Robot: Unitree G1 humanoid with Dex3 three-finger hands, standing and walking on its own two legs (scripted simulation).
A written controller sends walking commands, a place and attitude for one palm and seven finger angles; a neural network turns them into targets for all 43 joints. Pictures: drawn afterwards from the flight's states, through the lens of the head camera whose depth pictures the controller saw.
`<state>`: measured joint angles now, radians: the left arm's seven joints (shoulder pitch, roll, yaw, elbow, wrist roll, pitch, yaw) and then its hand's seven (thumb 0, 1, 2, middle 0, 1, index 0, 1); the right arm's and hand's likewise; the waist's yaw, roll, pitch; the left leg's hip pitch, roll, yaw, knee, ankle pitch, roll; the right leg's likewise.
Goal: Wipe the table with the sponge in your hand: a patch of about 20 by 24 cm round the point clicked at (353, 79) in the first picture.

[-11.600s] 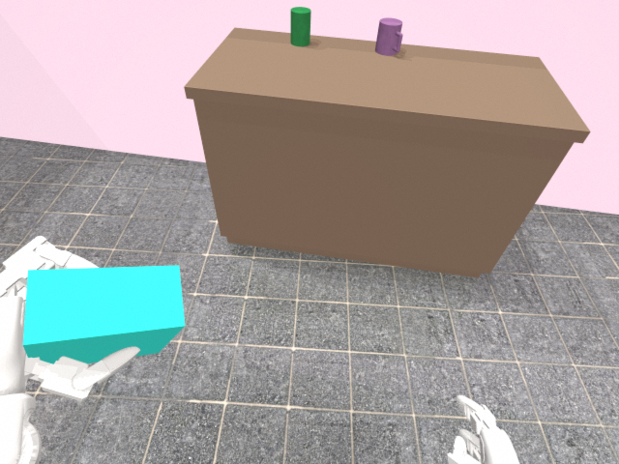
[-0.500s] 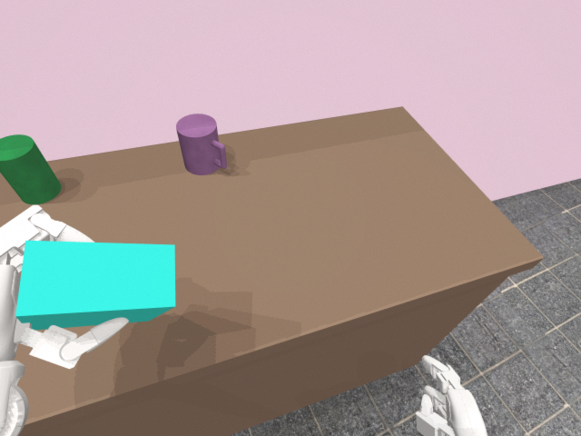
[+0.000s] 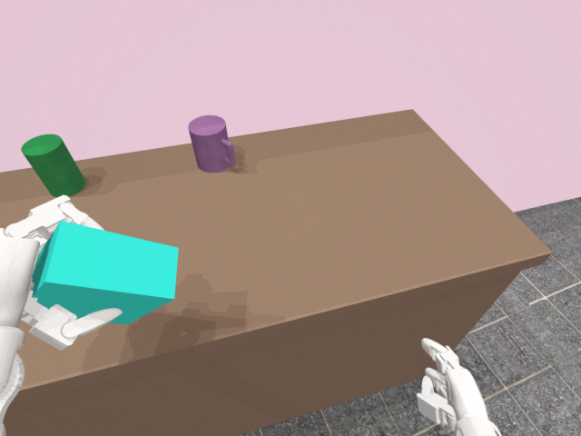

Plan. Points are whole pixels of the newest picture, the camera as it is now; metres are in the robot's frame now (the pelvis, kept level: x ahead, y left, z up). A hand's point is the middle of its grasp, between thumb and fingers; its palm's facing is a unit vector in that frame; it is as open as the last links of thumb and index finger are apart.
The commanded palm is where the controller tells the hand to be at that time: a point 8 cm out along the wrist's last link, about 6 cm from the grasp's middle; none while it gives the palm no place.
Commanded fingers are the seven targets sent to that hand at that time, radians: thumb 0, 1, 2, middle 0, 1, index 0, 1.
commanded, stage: turn the palm down, sponge in hand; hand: left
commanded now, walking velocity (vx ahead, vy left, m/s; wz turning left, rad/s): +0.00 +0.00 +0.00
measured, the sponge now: (117, 283) +0.23 +0.23 +0.14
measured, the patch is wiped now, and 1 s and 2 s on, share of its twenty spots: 0.00 0.00 0.00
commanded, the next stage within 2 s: move the sponge above the wiping area in 1.80 s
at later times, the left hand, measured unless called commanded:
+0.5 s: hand (89, 251) +0.24 +0.25 +0.18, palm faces +0.30 -0.43 -0.85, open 10.1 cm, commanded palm +0.20 +0.27 +0.21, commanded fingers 0.00 0.10 1.30 -1.20 -1.60 -1.20 -1.60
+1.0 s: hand (46, 257) +0.24 +0.30 +0.17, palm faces +0.21 -0.21 -0.95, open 10.1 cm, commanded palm +0.20 +0.28 +0.23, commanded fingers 0.00 0.10 1.30 -1.20 -1.60 -1.20 -1.60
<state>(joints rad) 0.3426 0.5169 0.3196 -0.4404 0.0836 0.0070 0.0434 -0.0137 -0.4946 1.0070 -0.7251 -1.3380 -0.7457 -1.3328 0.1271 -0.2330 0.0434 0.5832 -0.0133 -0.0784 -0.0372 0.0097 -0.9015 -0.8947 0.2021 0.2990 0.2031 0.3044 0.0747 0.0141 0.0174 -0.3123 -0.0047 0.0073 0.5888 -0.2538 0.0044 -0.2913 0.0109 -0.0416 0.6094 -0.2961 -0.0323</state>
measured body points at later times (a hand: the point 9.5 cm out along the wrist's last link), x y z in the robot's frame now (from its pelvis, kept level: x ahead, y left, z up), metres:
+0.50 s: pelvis +0.02 -0.04 +0.00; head +0.02 -0.07 +0.44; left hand +0.22 +0.27 +0.23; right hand +0.22 -0.28 -0.10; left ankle +0.04 +0.12 -0.73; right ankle +0.02 -0.10 -0.73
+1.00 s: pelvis +0.01 +0.00 +0.00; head -0.01 -0.05 +0.45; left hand +0.22 +0.31 +0.22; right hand +0.25 -0.21 -0.07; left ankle +0.04 +0.12 -0.73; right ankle +0.02 -0.10 -0.73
